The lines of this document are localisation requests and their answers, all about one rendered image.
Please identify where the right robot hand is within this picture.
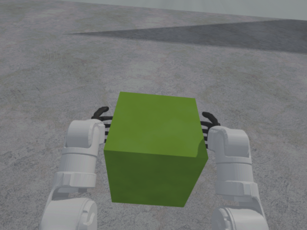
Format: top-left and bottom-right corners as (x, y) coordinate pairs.
(201, 112), (221, 149)

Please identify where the left robot hand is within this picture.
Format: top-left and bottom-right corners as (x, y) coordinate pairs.
(91, 106), (113, 142)

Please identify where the left robot upper arm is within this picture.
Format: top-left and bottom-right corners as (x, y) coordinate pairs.
(40, 197), (97, 230)

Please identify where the carton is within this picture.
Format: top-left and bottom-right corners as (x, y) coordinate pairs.
(104, 92), (208, 207)

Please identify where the left robot forearm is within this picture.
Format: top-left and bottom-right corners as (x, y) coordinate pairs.
(39, 119), (105, 230)

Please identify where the right robot upper arm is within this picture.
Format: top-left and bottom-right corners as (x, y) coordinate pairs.
(212, 205), (268, 230)

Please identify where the right robot forearm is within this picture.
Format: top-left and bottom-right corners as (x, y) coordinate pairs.
(207, 126), (269, 230)

